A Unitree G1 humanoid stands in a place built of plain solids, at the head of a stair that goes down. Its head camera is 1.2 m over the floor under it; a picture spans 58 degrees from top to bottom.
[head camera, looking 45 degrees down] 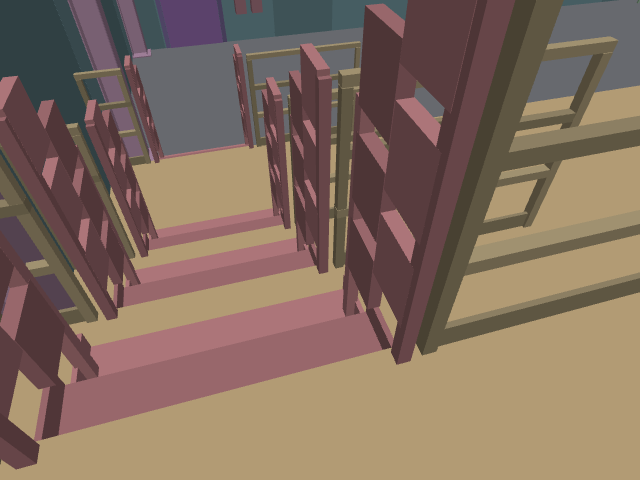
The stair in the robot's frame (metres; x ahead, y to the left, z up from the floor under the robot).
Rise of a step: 0.18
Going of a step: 0.26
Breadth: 1.12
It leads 16 degrees to the left of straight ahead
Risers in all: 3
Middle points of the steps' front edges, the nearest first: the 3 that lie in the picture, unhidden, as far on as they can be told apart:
0.58 0.27 0.00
0.84 0.34 -0.18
1.09 0.41 -0.35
